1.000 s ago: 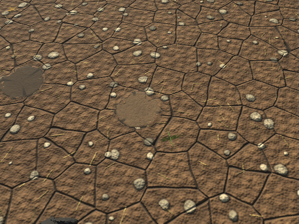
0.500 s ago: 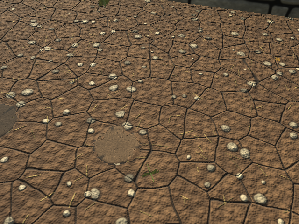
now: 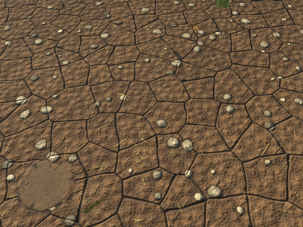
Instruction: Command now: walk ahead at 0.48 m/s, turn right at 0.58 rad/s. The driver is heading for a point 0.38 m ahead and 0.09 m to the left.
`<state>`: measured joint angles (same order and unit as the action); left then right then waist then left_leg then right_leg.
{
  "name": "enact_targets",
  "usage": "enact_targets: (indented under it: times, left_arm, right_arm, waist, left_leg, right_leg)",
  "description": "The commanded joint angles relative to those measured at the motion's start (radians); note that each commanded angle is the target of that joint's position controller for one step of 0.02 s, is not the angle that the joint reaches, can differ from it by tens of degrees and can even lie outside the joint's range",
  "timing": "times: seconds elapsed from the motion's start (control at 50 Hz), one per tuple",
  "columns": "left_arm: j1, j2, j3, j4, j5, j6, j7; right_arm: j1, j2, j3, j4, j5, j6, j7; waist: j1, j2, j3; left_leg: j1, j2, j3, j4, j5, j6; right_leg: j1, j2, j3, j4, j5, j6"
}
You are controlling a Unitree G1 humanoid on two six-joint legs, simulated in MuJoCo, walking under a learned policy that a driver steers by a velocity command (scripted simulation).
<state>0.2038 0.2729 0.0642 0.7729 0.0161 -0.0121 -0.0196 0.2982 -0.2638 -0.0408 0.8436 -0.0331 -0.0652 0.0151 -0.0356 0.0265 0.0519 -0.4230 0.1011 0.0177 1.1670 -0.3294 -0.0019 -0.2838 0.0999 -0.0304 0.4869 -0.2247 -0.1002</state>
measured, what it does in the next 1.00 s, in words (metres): walks ahead: left foot, then right foot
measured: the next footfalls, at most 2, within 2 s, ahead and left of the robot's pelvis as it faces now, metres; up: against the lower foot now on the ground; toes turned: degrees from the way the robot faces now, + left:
left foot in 0.36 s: +0.40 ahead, +0.08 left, +0.00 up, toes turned -4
right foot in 0.80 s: +0.38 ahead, -0.12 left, +0.00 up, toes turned -6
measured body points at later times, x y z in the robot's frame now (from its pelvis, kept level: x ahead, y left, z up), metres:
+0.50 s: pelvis +0.27 +0.02 +0.00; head +0.32 +0.03 +0.45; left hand +0.34 +0.28 -0.14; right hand +0.37 -0.25 -0.11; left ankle +0.36 +0.08 -0.73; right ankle +0.15 -0.08 -0.64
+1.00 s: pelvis +0.35 -0.01 +0.01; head +0.35 -0.02 +0.46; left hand +0.42 +0.22 -0.14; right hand +0.36 -0.25 -0.14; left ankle +0.36 +0.08 -0.73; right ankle +0.34 -0.12 -0.73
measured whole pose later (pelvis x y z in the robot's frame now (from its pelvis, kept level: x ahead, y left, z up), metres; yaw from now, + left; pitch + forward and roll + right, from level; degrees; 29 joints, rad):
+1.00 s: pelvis +0.35 -0.01 +0.01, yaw -6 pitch -2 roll +0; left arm 0.24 0.19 -0.01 1.04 0.01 -0.01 0.04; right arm 0.26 -0.20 0.00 1.03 -0.01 -0.01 -0.02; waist -0.01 0.01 0.02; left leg -0.15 -0.03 0.04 0.38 -0.21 0.04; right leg -0.17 0.02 0.00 0.40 -0.21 -0.02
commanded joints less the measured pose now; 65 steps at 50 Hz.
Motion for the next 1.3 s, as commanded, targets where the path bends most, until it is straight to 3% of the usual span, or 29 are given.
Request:
enact_targets:
  times: [0.02,0.06,0.14,0.2,0.24,0.28,0.3,0.32,0.34,0.36,0.38,0.4,0.42,0.44,0.46,0.48,0.5,0.54,0.6,0.7,0.74,0.78,0.8,0.82,0.84,0.86,0.9,1.0,1.3]
  left_arm:
    - [0.065,0.128,0.03,-0.034,-0.015,-0.03,0.01]
    - [0.095,0.146,0.034,-0.019,-0.018,-0.042,0.009]
    - [0.175,0.145,0.034,0.007,-0.017,-0.044,0.011]
    - [0.227,0.128,0.025,0.036,-0.016,-0.054,0.017]
    - [0.251,0.131,0.02,0.052,-0.01,-0.061,0.02]
    - [0.246,0.146,0.019,0.064,-0.001,-0.063,0.027]
    - [0.238,0.145,0.017,0.071,0.003,-0.063,0.032]
    - [0.235,0.152,0.016,0.079,0.007,-0.061,0.037]
    - [0.223,0.158,0.016,0.084,0.008,-0.059,0.037]
    - [0.222,0.145,0.01,0.078,-0.002,-0.063,0.037]
    - [0.328,0.054,-0.012,0.052,-0.04,-0.065,0.036]
    - [0.385,0.098,0.001,0.085,-0.042,-0.058,0.046]
    - [0.316,0.119,0.004,0.091,-0.012,-0.049,0.05]
    - [0.247,0.1,-0.004,0.082,-0.003,-0.048,0.044]
    - [0.208,0.091,-0.006,0.078,0.001,-0.04,0.039]
    - [0.195,0.086,-0.007,0.075,0.015,-0.023,0.031]
    - [0.22,0.07,-0.011,0.091,0.021,-0.007,0.025]
    - [0.239,0.042,-0.018,0.105,0.014,0.012,0.02]
    - [0.192,0.018,-0.031,0.112,0.012,0.025,0.027]
    - [0.087,0.024,-0.039,0.127,0.006,0.038,0.044]
    - [0.077,0.015,-0.043,0.141,0.008,0.034,0.051]
    - [0.092,0.02,-0.048,0.162,0.014,0.018,0.061]
    - [0.118,0.06,-0.044,0.171,0.021,0.004,0.067]
    - [0.061,0.103,-0.036,0.183,0.002,0.001,0.065]
    - [0.042,0.044,-0.049,0.187,-0.006,-0.005,0.055]
    - [0.039,0.021,-0.054,0.194,-0.008,-0.01,0.051]
    - [0.057,0.022,-0.054,0.219,-0.011,-0.01,0.058]
    - [0.077,0.009,-0.055,0.264,-0.01,-0.008,0.062]
    - [0.105,-0.023,-0.063,0.352,-0.009,-0.001,0.068]
  right_arm:
    - [0.026,-0.1,-0.023,-0.069,-0.021,0.014,0.007]
    - [-0.021,-0.083,-0.019,-0.091,-0.02,0.03,0.01]
    - [-0.213,-0.068,-0.008,-0.157,-0.014,0.029,0.015]
    - [-0.285,-0.046,0.007,-0.171,-0.006,0.018,0.027]
    - [-0.331,-0.053,0.008,-0.185,0.003,0.014,0.028]
    - [-0.324,-0.073,0.002,-0.187,0.006,0.012,0.027]
    - [-0.283,-0.082,-0.003,-0.173,0.003,0.009,0.023]
    - [-0.203,-0.096,-0.01,-0.146,0.0,0.003,0.015]
    - [-0.07,-0.107,-0.017,-0.101,-0.003,-0.008,0.004]
    - [0.063,-0.133,-0.024,-0.068,-0.016,-0.024,-0.009]
    - [0.162,-0.246,-0.048,-0.065,-0.037,-0.029,-0.02]
    - [0.173,-0.22,-0.051,-0.041,0.009,-0.012,-0.008]
    - [0.081,-0.165,-0.037,-0.058,0.038,-0.008,-0.003]
    - [-0.007,-0.093,-0.017,-0.066,0.038,-0.01,-0.003]
    - [-0.049,-0.05,-0.002,-0.064,0.033,-0.01,-0.006]
    - [-0.059,-0.038,0.005,-0.052,0.036,-0.009,-0.012]
    - [-0.064,-0.044,0.008,-0.041,0.03,-0.01,-0.013]
    - [-0.063,-0.066,0.007,-0.021,0.022,-0.019,-0.01]
    - [-0.078,-0.07,0.013,0.004,0.016,-0.017,-0.008]
    - [-0.027,-0.084,0.01,0.051,0.012,0.016,-0.013]
    - [-0.037,-0.078,0.012,0.061,0.015,0.031,-0.02]
    - [-0.029,-0.056,0.019,0.072,0.017,0.037,-0.028]
    - [-0.009,-0.035,0.023,0.072,0.015,0.035,-0.028]
    - [0.084,0.01,0.029,0.097,0.032,0.041,-0.025]
    - [0.075,-0.007,0.028,0.128,0.025,0.049,-0.03]
    - [0.047,-0.028,0.02,0.133,0.025,0.052,-0.034]
    - [0.021,-0.043,0.015,0.143,0.025,0.054,-0.035]
    - [0.014,-0.011,0.024,0.188,0.026,0.053,-0.042]
    - [0.036,0.017,0.037,0.279,0.025,0.064,-0.058]
  waist:
    - [0.007,-0.064,-0.071]
    - [0.007,-0.064,-0.046]
    - [0.062,-0.081,0.009]
    - [0.098,-0.091,0.0]
    - [0.114,-0.087,0.01]
    - [0.096,-0.09,0.019]
    - [0.074,-0.087,0.014]
    - [0.041,-0.095,-0.025]
    - [-0.019,-0.079,-0.089]
    - [-0.075,-0.054,-0.173]
    - [-0.049,0.157,-0.34]
    - [-0.031,0.189,-0.438]
    - [0.0,0.048,-0.32]
    - [0.016,0.014,-0.204]
    - [0.031,0.005,-0.134]
    - [0.049,0.025,-0.098]
    - [0.066,0.036,-0.099]
    - [0.091,0.041,-0.123]
    - [0.096,0.066,-0.119]
    - [0.04,0.082,-0.098]
    - [0.046,0.066,-0.06]
    - [0.06,0.01,-0.033]
    - [0.047,-0.048,-0.042]
    - [-0.034,-0.168,-0.021]
    - [-0.012,-0.13,-0.016]
    - [0.0,-0.105,0.003]
    - [0.014,-0.105,-0.006]
    - [0.024,-0.042,-0.013]
    - [0.028,-0.028,0.007]
  left_leg:
    - [-0.173,0.02,-0.032,-0.037,0.035,-0.017]
    - [-0.2,0.01,-0.018,-0.104,0.081,-0.036]
    - [-0.258,-0.013,-0.007,-0.322,0.242,-0.052]
    - [-0.206,-0.033,0.022,-0.481,0.361,-0.024]
    - [-0.173,-0.043,0.031,-0.542,0.383,0.011]
    - [-0.135,-0.059,0.031,-0.592,0.325,0.054]
    - [-0.07,-0.085,0.032,-0.617,0.282,0.073]
    - [0.023,-0.125,0.042,-0.629,0.241,0.089]
    - [0.162,-0.154,0.053,-0.695,0.283,0.108]
    - [0.382,-0.066,-0.018,-0.714,0.432,0.135]
    - [0.7,0.257,-0.386,-0.644,0.834,0.268]
    - [0.734,0.359,-0.606,-0.703,1.13,0.374]
    - [0.599,0.305,-0.483,-0.721,1.076,0.353]
    - [0.484,0.257,-0.369,-0.759,1.008,0.319]
    - [0.392,0.207,-0.287,-0.805,0.949,0.277]
    - [0.313,0.166,-0.229,-0.844,0.914,0.249]
    - [0.251,0.142,-0.184,-0.863,0.921,0.235]
    - [0.197,0.119,-0.123,-0.875,0.973,0.239]
    - [0.168,0.083,-0.062,-0.885,0.897,0.22]
    - [0.148,0.084,-0.115,-0.911,0.422,0.203]
    - [0.118,0.085,-0.149,-0.9,0.241,0.194]
    - [0.066,0.059,-0.16,-0.861,0.165,0.134]
    - [0.06,0.023,-0.14,-0.808,0.151,0.098]
    - [0.127,-0.071,-0.069,-0.825,0.074,0.072]
    - [0.246,-0.068,-0.067,-0.837,0.099,0.059]
    - [0.272,-0.056,-0.082,-0.837,0.149,0.059]
    - [0.278,-0.033,-0.095,-0.833,0.203,0.065]
    - [0.26,-0.027,-0.093,-0.849,0.217,0.053]
    - [0.269,-0.016,-0.091,-0.841,0.231,0.045]
  right_leg:
    - [0.179,-0.249,0.307,-0.249,0.373,-0.172]
    - [0.145,-0.229,0.29,-0.276,0.363,-0.177]
    - [0.149,-0.2,0.297,-0.289,0.344,-0.15]
    - [0.212,-0.206,0.25,-0.286,0.449,-0.116]
    - [0.257,-0.235,0.247,-0.295,0.483,-0.099]
    - [0.32,-0.268,0.232,-0.277,0.555,-0.08]
    - [0.335,-0.263,0.215,-0.217,0.707,-0.061]
    - [0.354,-0.25,0.203,-0.117,0.886,-0.041]
    - [0.356,-0.215,0.179,0.051,0.972,-0.02]
    - [0.239,-0.175,0.16,0.255,0.803,-0.001]
    - [-0.031,-0.045,0.092,0.648,0.234,0.047]
    - [-0.151,0.073,0.116,0.841,-0.34,0.059]
    - [-0.176,0.01,0.187,0.871,-0.274,0.059]
    - [-0.203,-0.031,0.173,0.818,-0.233,0.063]
    - [-0.2,-0.068,0.152,0.756,-0.213,0.064]
    - [-0.165,-0.088,0.138,0.695,-0.191,0.072]
    - [-0.103,-0.082,0.117,0.667,-0.168,0.081]
    - [-0.041,-0.077,0.09,0.6,-0.132,0.096]
    - [-0.012,-0.101,0.056,0.403,-0.08,0.109]
    - [0.047,-0.114,0.029,0.202,-0.043,0.108]
    - [0.085,-0.111,0.021,0.092,-0.042,0.096]
    - [0.19,-0.148,0.072,-0.1,0.075,0.077]
    - [0.225,-0.245,0.177,-0.147,0.165,0.061]
    - [0.115,-0.293,0.244,-0.16,0.182,0.013]
    - [0.026,-0.28,0.23,-0.175,0.11,0.015]
    - [0.008,-0.237,0.193,-0.176,0.084,0.038]
    - [0.048,-0.197,0.155,-0.175,0.101,0.057]
    - [0.118,-0.199,0.146,-0.163,0.168,0.047]
    - [0.133,-0.189,0.134,-0.174,0.181,0.042]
